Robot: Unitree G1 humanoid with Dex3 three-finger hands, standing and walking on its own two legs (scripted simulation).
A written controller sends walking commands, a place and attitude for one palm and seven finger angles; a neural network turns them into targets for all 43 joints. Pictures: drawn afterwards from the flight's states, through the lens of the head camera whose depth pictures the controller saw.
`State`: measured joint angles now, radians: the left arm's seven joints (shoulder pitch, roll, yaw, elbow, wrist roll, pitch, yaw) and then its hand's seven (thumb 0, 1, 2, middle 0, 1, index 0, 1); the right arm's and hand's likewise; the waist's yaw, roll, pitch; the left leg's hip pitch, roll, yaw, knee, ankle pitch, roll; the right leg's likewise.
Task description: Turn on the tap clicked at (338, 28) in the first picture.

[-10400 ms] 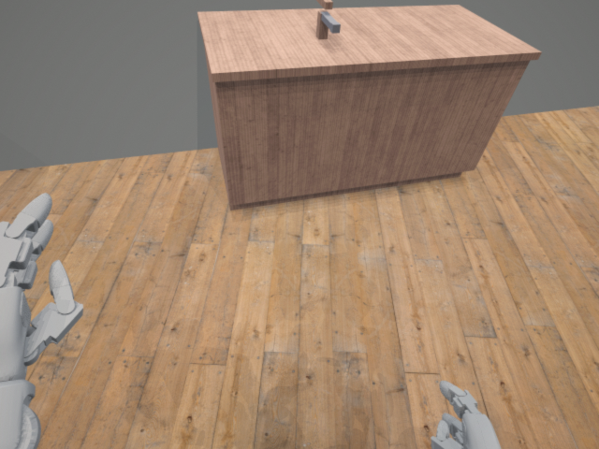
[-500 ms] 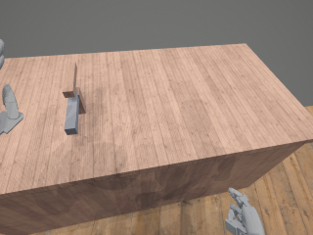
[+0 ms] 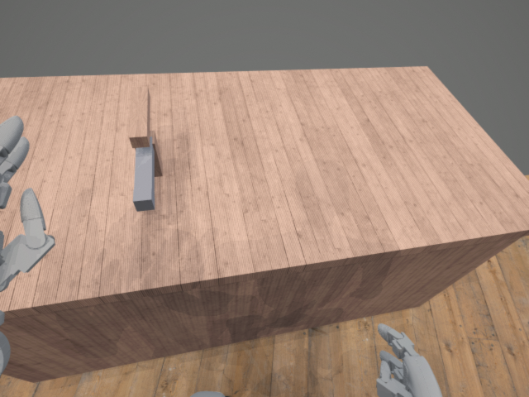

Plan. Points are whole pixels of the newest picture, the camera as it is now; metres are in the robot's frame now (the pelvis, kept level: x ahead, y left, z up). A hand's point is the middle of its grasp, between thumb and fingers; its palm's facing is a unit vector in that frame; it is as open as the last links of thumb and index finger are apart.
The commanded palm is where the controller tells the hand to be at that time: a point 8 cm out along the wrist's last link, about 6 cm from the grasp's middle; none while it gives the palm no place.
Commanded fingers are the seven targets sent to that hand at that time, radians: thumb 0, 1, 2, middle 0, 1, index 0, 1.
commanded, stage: come to a stop and stand still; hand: left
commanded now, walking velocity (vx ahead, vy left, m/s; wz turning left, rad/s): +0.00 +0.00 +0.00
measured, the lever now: (144, 199) +0.38 +0.24 +0.03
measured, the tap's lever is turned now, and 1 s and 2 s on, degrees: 0 0 0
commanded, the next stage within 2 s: look again from close up in 0.14 s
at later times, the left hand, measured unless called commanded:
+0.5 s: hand (53, 261) +0.21 +0.24 +0.16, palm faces +0.32 -0.88 -0.35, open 7.4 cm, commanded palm +0.15 +0.28 +0.18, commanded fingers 0.00 0.90 0.90 -0.20 -0.30 -0.20 -0.30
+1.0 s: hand (123, 245) +0.23 +0.18 +0.17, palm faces +0.26 -0.91 -0.31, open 7.4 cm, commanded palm +0.17 +0.23 +0.18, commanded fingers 0.00 0.90 0.90 -0.20 -0.30 -0.20 -0.30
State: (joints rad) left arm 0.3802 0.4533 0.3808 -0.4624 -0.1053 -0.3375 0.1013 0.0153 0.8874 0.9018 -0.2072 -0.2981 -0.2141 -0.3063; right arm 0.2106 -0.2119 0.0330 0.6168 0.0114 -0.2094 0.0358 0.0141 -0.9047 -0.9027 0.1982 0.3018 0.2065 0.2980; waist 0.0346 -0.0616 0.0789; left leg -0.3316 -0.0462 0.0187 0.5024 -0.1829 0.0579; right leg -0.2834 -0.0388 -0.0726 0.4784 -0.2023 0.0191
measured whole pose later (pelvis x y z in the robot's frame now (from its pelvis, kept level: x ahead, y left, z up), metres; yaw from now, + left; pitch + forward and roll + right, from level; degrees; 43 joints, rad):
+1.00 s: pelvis -0.01 -0.04 +0.00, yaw -4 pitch -1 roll -1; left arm 0.40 0.38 0.35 -0.49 -0.11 -0.20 0.07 0.01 0.89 0.90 -0.20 -0.30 -0.21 -0.31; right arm 0.18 -0.16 0.05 0.54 0.03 -0.15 0.00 0.01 -0.90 -0.90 0.20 0.30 0.21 0.30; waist 0.01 -0.04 0.04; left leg -0.29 0.04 0.06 0.48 -0.17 0.00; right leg -0.27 0.04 -0.03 0.44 -0.16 -0.04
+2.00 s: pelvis +0.01 -0.02 +0.01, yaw -4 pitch -2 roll -1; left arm 0.46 0.36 0.32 -0.47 -0.08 -0.14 0.09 0.01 0.89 0.90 -0.21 -0.30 -0.21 -0.31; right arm 0.18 -0.21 0.06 0.56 0.02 -0.11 -0.04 0.01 -0.90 -0.90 0.20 0.30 0.21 0.30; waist 0.01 -0.01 0.04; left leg -0.22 0.01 0.06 0.41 -0.16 0.03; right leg -0.18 0.02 -0.03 0.35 -0.14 -0.01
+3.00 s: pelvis +0.03 +0.00 +0.00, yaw -5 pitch -1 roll -2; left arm 0.37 0.39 0.40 -0.47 -0.04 -0.25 0.08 0.02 0.89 0.90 -0.21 -0.30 -0.22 -0.31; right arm 0.23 -0.20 0.03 0.59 0.01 -0.16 -0.01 0.01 -0.91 -0.90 0.20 0.30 0.21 0.30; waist 0.02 -0.04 0.08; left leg -0.25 0.01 0.09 0.51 -0.25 0.06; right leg -0.22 0.01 0.01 0.43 -0.20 0.02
